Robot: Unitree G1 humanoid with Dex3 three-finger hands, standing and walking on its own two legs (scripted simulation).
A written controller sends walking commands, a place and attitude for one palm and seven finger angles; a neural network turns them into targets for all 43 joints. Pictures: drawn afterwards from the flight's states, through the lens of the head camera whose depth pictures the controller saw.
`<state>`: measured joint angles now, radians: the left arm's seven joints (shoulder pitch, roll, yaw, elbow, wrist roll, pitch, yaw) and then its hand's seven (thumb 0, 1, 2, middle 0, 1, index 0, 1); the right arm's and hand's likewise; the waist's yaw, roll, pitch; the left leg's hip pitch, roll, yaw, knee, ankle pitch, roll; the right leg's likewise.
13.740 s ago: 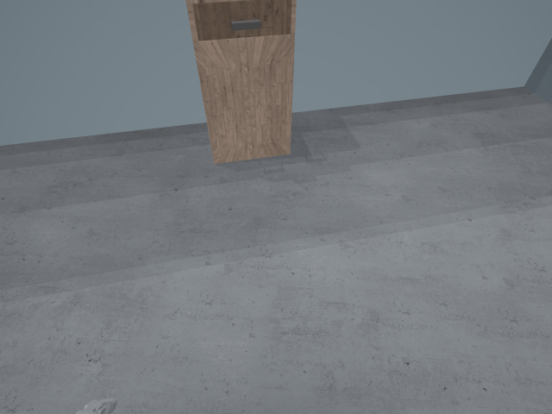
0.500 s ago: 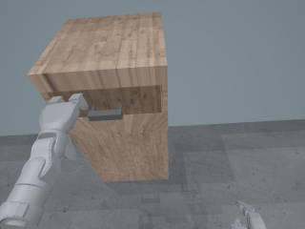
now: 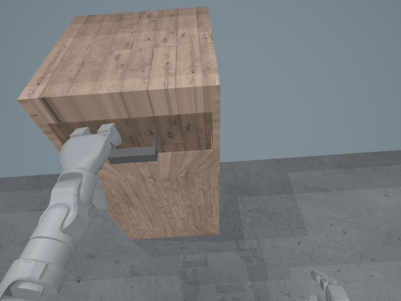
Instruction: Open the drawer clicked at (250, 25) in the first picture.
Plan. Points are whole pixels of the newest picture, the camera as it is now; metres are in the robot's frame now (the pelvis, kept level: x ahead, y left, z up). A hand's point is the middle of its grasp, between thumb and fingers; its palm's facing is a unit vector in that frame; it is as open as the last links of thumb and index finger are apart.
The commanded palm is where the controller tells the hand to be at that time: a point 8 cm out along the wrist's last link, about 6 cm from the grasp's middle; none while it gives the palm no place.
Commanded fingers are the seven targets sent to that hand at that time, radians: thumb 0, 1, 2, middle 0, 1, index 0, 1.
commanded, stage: move the hooked fingers above the handle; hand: left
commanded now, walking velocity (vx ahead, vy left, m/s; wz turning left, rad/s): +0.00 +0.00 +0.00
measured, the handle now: (134, 148) +0.47 +0.23 +0.00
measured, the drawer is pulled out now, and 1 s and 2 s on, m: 0.00 0.00 0.00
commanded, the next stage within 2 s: none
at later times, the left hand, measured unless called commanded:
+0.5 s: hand (123, 152) +0.41 +0.22 +0.05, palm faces -0.08 -0.06 -1.00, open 13.8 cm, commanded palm +0.40 +0.23 +0.12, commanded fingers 0.00 -0.50 0.30 -0.30 -1.20 -0.30 -1.20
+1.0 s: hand (120, 145) +0.42 +0.23 +0.06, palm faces -0.07 -0.01 -1.00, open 13.7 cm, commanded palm +0.40 +0.24 +0.11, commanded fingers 0.00 -0.50 0.30 -0.30 -1.20 -0.30 -1.20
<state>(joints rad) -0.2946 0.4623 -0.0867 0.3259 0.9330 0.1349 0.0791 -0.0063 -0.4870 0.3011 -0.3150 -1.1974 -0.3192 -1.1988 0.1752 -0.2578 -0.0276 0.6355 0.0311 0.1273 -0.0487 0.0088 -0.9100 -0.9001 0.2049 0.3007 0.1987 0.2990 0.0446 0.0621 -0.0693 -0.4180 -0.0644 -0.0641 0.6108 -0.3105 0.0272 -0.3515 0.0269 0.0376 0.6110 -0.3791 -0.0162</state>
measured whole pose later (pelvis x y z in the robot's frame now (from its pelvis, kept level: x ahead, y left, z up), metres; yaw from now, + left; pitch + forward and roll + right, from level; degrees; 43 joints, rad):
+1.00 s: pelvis -0.02 -0.01 +0.00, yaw -3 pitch +11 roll +0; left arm -0.67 0.51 0.00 0.95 1.03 0.04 0.19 0.00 -0.49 0.30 -0.34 -1.21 -0.33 -1.23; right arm 0.29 -0.26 -0.01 0.65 0.06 0.15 -0.09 0.01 -0.91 -0.90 0.21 0.30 0.20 0.30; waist -0.07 0.05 -0.11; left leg -0.54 -0.02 -0.02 0.64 -0.29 0.01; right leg -0.50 0.07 0.08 0.65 -0.34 -0.03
